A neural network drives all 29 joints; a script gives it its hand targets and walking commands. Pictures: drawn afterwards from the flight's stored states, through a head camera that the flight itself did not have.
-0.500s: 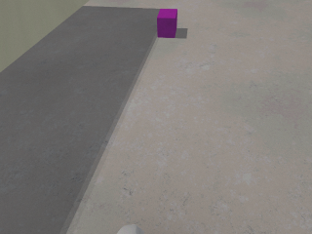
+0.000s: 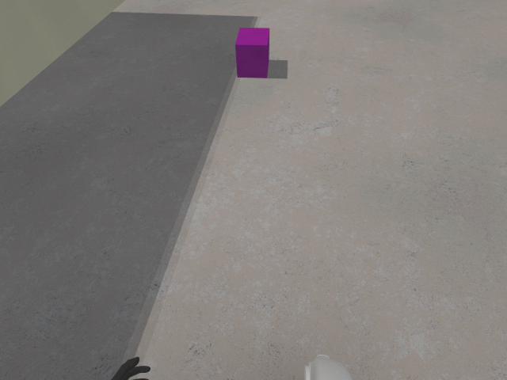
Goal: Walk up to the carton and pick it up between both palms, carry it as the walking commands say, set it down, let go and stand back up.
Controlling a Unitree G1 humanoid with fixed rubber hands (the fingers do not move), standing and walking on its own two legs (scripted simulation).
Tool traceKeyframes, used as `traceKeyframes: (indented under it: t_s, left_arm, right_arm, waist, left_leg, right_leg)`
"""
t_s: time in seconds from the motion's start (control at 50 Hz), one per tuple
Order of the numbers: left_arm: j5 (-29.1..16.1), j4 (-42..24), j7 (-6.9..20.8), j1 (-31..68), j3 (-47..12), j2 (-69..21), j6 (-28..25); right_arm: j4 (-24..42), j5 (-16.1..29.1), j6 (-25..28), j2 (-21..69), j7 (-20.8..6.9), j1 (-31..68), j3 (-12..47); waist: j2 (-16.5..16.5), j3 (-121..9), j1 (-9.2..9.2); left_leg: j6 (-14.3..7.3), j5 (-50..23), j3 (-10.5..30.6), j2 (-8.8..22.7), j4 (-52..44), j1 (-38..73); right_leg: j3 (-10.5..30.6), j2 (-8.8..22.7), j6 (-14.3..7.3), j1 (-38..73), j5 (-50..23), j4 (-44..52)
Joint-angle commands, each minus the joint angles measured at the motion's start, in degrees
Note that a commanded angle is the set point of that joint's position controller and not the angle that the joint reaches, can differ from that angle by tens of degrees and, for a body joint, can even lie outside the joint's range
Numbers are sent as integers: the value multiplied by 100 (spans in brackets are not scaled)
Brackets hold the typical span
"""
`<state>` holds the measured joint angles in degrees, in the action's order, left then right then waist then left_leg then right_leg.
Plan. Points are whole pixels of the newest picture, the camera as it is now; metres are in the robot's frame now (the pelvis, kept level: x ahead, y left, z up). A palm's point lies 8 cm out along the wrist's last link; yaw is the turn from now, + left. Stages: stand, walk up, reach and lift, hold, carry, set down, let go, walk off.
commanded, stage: walk up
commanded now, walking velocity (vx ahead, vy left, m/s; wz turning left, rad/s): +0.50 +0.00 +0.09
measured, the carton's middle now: (253, 52) +2.45 -0.04 -0.65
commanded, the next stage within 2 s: none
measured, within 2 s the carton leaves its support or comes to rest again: neither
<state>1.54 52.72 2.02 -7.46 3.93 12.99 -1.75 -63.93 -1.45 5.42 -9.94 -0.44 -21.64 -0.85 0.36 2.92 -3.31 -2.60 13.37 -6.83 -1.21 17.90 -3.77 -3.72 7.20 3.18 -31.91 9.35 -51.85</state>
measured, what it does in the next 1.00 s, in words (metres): walks ahead: right foot, then left foot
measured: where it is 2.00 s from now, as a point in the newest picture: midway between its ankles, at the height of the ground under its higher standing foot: (243, 202)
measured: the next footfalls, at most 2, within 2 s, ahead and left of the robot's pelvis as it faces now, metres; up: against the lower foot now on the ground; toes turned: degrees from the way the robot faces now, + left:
right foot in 0.18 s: +0.25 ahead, -0.14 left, +0.00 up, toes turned -8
left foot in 0.66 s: +0.48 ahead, +0.11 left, +0.00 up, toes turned +10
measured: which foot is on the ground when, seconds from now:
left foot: down 0.00-0.20, up 0.22-0.64, down 0.66-1.00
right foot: up 0.00-0.16, down 0.18-0.66, up 0.68-1.00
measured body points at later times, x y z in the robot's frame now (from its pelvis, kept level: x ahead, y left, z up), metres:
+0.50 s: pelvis +0.26 -0.04 +0.00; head +0.27 -0.05 +0.45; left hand +0.16 +0.19 -0.14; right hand +0.41 -0.28 -0.13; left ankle +0.36 +0.12 -0.69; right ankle +0.21 -0.14 -0.75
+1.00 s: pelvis +0.51 +0.02 +0.00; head +0.53 +0.02 +0.45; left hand +0.67 +0.26 -0.12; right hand +0.42 -0.20 -0.15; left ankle +0.44 +0.10 -0.75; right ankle +0.66 -0.12 -0.69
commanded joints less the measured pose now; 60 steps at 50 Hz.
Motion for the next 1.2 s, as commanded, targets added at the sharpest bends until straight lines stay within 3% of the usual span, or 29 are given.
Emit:
traceKeyframes:
  t_s: [0.0, 0.1, 0.14, 0.16, 0.18, 0.2, 0.22, 0.24, 0.26, 0.3, 0.34, 0.46, 0.56, 0.6, 0.62, 0.64, 0.66, 0.68, 0.72, 0.76, 0.8, 0.92, 1.02, 1.06, 1.1, 1.12, 1.14, 1.16, 1.18]
  left_arm:
    - [-36, -478, 62, 475, 8, 140, 3]
    - [-87, -667, 42, 768, -1, 192, -52]
    - [-70, -408, -61, -63, 71, 383, -135]
    - [-26, -39, -146, -1094, 195, 667, -201]
    - [86, 156, -243, -2048, 350, 1178, -264]
    - [29, 272, -276, -2129, 285, 1427, -195]
    - [35, 211, -253, -1732, 209, 1239, -177]
    - [24, 153, -233, -1206, 131, 920, -204]
    - [-4, 164, -223, -820, 82, 627, -233]
    - [-54, 311, -230, -680, -33, 303, -336]
    - [-92, 475, -225, -940, -104, 254, -440]
    - [-92, 770, -260, -1555, -67, 461, -473]
    - [-123, 851, -320, -1907, 27, 685, -432]
    - [-150, 820, -324, -1824, 33, 683, -390]
    - [-182, 798, -322, -1803, 4, 621, -356]
    - [-198, 673, -320, -1874, -72, 416, -348]
    - [-219, 389, -305, -2086, -197, 27, -389]
    - [-62, 327, -281, -1620, -66, 270, -365]
    - [-29, 335, -212, -1318, -48, 236, -333]
    - [15, 285, -131, -1194, -25, 98, -208]
    - [42, 207, -86, -1037, -6, 58, -97]
    - [29, -321, 63, 403, -38, 91, -4]
    - [-17, -624, 84, 1039, -37, 154, -14]
    - [-9, -632, 46, 901, -32, 210, -35]
    - [-14, -382, -70, 66, 35, 392, -115]
    - [17, -53, -169, -889, 158, 667, -189]
    - [149, 167, -255, -1944, 254, 1109, -262]
    - [81, 176, -292, -1849, 299, 1532, -210]
    - [52, 191, -282, -1583, 208, 1285, -184]
  right_arm:
    - [257, -24, 96, -682, 36, -41, -99]
    - [183, -12, 20, -786, 92, -506, -150]
    - [148, 43, -28, -786, 74, -532, -139]
    - [237, 58, -34, -699, 69, -431, -90]
    - [521, 76, -19, -381, 62, -450, 9]
    - [667, 16, -55, -463, 46, -510, -30]
    - [573, -11, -104, -632, 44, -274, -91]
    - [557, 0, -116, -564, 5, -128, -139]
    - [581, -10, -134, -439, -8, -18, -171]
    - [599, -52, -264, -270, -85, -66, -225]
    - [713, -65, -392, -251, -130, 172, -238]
    - [1203, 29, -483, -359, -251, 1771, -142]
    - [1361, 30, -403, -458, -220, 2276, -127]
    - [1082, -23, -326, -698, -165, 1501, -198]
    - [776, -80, -255, -875, -109, 687, -251]
    - [569, -140, -184, -1200, -43, -42, -349]
    - [603, -117, -197, -1827, 43, -401, -449]
    - [439, -55, -207, -1860, 49, -578, -443]
    - [519, -35, -118, -1053, 17, 286, -246]
    - [562, 6, -14, -578, 12, 681, -120]
    - [434, 9, 89, -548, 15, 406, -88]
    - [294, -35, 138, -564, 31, -161, -74]
    - [282, -36, 89, -732, 85, -639, -150]
    - [250, -11, 47, -815, 110, -685, -174]
    - [200, 38, -9, -856, 95, -682, -170]
    - [288, 46, -25, -777, 81, -553, -127]
    - [583, 78, -18, -495, 85, -376, -43]
    - [791, 35, -47, -313, 41, -716, -15]
    - [715, -2, -85, -620, 56, -348, -106]
  waist:
    - [-588, 444, 89]
    - [-637, 360, 93]
    - [-304, -287, 513]
    - [83, -878, 938]
    - [1409, -1554, 1269]
    - [1676, -1552, 994]
    - [872, -1082, 823]
    - [445, -627, 689]
    - [268, -351, 539]
    - [416, -7, 310]
    - [462, 131, 256]
    - [656, 485, 459]
    - [688, 336, 504]
    - [270, -177, 151]
    - [-101, -647, -189]
    - [-683, -1311, -442]
    - [-2008, -1727, -561]
    - [-1284, -1284, -469]
    - [-513, -426, 40]
    - [-351, -19, 266]
    - [-476, -67, 266]
    - [-619, 455, 25]
    - [-682, 523, -91]
    - [-699, 339, 65]
    - [-427, -347, 472]
    - [-71, -937, 879]
    - [909, -1585, 1274]
    - [1557, -1719, 943]
    - [704, -1125, 748]
  left_leg:
    - [-520, -796, 1054, 1512, -1123, -497]
    - [-456, -1861, 839, 1550, -624, -118]
    - [-312, -2955, 437, 1189, 780, -396]
    - [-148, -2736, 406, 951, 2099, -1209]
    - [60, -96, 375, 723, 3966, -2450]
    - [62, 1355, 640, 463, 4911, -3435]
    - [42, 1120, 894, 756, 5384, -3528]
    - [49, 684, 892, 907, 5395, -3463]
    - [102, 353, 882, 1023, 5141, -3274]
    - [219, -14, 727, 986, 4834, -2841]
    - [266, -303, 599, 929, 4408, -2755]
    - [335, -815, 227, 608, 2263, -2466]
    - [244, -708, 208, 514, 1490, -2220]
    - [109, -354, 73, 337, 1144, -1221]
    - [28, -448, -81, 229, 822, -159]
    - [-184, 12, 839, 964, 829, 1082]
    - [-888, 645, 3666, 2622, 17, 2108]
    - [-1098, 1279, 4459, 2637, -534, 1666]
    - [-778, 736, 2844, 2112, -519, 591]
    - [-557, -558, 1908, 1687, -678, -258]
    - [-636, -1325, 1617, 1663, -752, -329]
    - [-569, -790, 1106, 1411, -1218, -496]
    - [-537, -1407, 1023, 1578, -1051, 2]
    - [-438, -2339, 816, 1521, -535, 79]
    - [-352, -3627, 499, 1256, 981, -180]
    - [-238, -3537, 484, 1050, 2336, -1030]
    - [-152, -471, 562, 848, 4157, -2116]
    - [-58, 1363, 691, 404, 5197, -3402]
    - [-78, 1044, 1008, 706, 5630, -3505]
  right_leg:
    - [-28, 1, 86, 167, -288, 718]
    - [-220, -224, -5, 736, 2, 1631]
    - [-569, -397, -224, 2228, -87, 2323]
    - [-286, -248, -440, 3692, -48, 2476]
    - [1579, 1370, -722, 4868, 676, 2955]
    - [3301, 2253, -955, 4793, 1089, 3870]
    - [2963, 2072, -1087, 4156, 1480, 4020]
    - [2336, 1789, -1171, 3597, 1413, 4115]
    - [1707, 1497, -1053, 3107, 1257, 4204]
    - [813, 1141, -757, 2500, 261, 4264]
    - [403, 1015, -575, 2334, -685, 4236]
    - [-152, 700, -659, 2337, -1228, 4540]
    - [-44, 954, -852, 2940, -1336, 4453]
    - [-251, 775, -760, 2935, -1882, 3422]
    - [-530, 506, -653, 2623, -1897, 2274]
    - [-601, 385, -573, 1803, -682, 753]
    - [-485, -418, -281, 173, 2141, -971]
    - [437, -498, -352, -581, 2261, -1822]
    - [509, -37, -489, -660, 1161, -1893]
    - [372, 144, -327, -224, 561, -1281]
    - [219, 98, -158, -86, 268, -1076]
    - [-92, -20, 87, -4, -565, 502]
    - [-200, -147, 88, 200, -450, 1413]
    - [-372, -286, -17, 723, -105, 1818]
    - [-799, -484, -256, 2169, -45, 2465]
    - [-581, -336, -500, 3674, 10, 2585]
    - [959, 1082, -707, 4815, 803, 2908]
    - [3268, 2374, -1023, 5092, 1117, 3835]
    - [2927, 2038, -1135, 4252, 1327, 4082]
